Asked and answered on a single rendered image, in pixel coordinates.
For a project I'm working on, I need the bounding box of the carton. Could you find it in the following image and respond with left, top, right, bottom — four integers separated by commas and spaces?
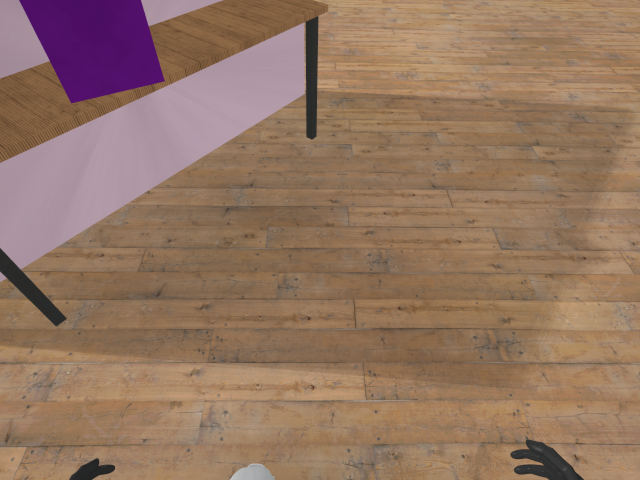
19, 0, 165, 103

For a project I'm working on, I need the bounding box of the table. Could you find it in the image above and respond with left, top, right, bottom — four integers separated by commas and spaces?
0, 0, 328, 326

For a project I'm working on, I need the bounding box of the right robot hand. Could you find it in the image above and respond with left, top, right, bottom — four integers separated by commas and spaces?
510, 440, 584, 480

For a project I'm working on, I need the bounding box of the left robot hand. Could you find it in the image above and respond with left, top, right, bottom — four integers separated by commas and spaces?
69, 458, 115, 480

